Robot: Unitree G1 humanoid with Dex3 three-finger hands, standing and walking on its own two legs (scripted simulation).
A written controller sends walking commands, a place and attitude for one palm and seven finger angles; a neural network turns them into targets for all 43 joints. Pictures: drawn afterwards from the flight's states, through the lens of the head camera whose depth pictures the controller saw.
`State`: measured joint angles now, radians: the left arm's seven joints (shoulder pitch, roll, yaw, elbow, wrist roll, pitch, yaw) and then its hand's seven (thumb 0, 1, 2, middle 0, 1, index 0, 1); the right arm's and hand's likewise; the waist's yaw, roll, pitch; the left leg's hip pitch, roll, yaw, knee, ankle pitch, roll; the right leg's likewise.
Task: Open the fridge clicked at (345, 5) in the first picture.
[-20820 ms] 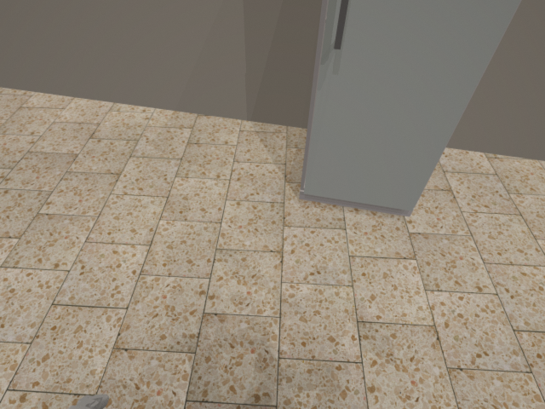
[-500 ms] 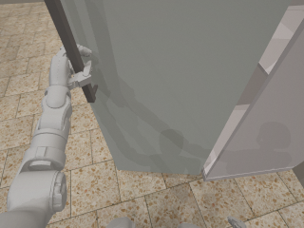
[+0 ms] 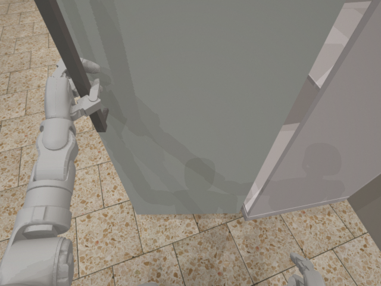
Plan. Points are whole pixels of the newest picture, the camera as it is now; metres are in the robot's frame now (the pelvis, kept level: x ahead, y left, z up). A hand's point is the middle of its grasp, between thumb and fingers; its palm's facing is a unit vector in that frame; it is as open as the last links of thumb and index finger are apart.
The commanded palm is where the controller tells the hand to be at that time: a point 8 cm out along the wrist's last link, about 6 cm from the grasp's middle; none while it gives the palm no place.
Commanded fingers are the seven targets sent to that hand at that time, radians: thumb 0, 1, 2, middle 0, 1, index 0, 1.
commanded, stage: loosen the grip on the handle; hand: left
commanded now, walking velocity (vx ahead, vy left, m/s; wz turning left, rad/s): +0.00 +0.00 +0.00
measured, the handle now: (71, 42) +0.47 +0.21 +0.26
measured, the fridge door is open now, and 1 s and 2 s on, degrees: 80 78 78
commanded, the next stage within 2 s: slip the hand off the handle in 0.68 s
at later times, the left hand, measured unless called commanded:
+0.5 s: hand (96, 98) +0.44 +0.19 +0.15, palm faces +0.17 -0.96 -0.21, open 12.3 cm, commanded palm +0.40 +0.25 +0.16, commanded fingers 0.00 -0.55 0.20 -0.30 -1.22 -0.30 -1.22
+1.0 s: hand (75, 103) +0.43 +0.24 +0.15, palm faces +0.22 -0.96 -0.19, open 14.7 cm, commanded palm +0.40 +0.29 +0.15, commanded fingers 0.00 -0.55 0.20 -0.25 -1.15 -0.25 -1.15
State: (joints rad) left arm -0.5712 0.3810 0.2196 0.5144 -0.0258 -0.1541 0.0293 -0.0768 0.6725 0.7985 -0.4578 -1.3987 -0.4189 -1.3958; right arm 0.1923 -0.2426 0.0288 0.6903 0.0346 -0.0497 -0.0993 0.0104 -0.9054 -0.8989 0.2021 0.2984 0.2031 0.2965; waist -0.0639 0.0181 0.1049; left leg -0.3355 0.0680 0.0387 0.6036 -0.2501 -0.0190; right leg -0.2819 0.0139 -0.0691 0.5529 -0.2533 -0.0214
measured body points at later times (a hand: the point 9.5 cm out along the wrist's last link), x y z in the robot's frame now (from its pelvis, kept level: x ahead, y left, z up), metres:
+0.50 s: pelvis +0.00 +0.00 +0.00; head +0.02 +0.00 +0.44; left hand +0.42 +0.24 +0.17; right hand +0.08 -0.27 -0.11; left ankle +0.04 +0.13 -0.73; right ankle +0.03 -0.11 -0.73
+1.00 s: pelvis +0.04 +0.01 +0.00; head +0.06 +0.01 +0.45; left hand +0.41 +0.29 +0.16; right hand +0.18 -0.24 -0.10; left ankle +0.04 +0.13 -0.73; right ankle +0.03 -0.11 -0.73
